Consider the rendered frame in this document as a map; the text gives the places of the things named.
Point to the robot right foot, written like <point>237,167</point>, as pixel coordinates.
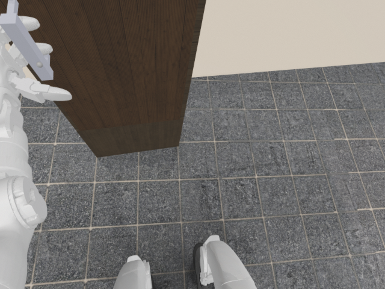
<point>196,262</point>

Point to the right robot shin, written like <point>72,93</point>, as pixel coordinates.
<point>207,279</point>

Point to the handle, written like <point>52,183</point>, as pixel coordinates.
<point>19,35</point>

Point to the robot left forearm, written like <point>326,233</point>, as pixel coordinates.
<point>13,140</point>

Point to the robot left hand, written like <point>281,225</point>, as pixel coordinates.
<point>13,60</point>

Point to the cupboard door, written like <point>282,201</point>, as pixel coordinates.
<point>124,62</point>

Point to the robot left upper arm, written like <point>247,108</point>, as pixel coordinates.
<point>22,208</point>

